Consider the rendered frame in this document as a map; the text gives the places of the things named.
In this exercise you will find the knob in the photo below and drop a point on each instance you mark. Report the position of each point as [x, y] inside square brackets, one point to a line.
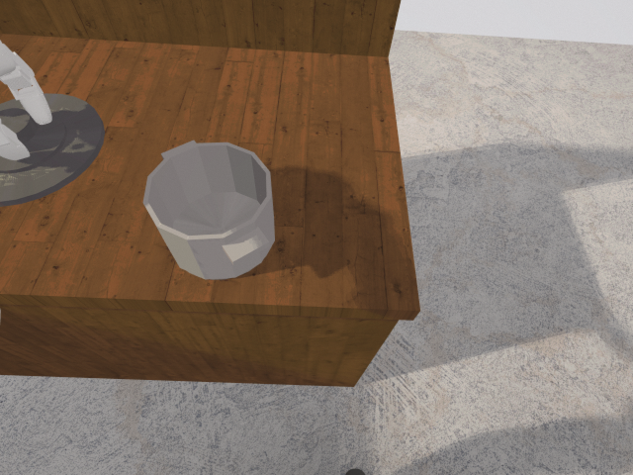
[20, 122]

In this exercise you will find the lid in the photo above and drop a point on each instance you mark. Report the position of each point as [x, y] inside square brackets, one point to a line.
[59, 151]

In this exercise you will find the left robot hand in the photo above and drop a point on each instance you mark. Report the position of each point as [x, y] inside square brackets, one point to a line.
[17, 75]

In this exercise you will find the table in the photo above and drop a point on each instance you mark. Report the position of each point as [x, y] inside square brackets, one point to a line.
[88, 286]

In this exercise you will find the pot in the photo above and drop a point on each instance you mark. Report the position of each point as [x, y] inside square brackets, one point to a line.
[212, 204]

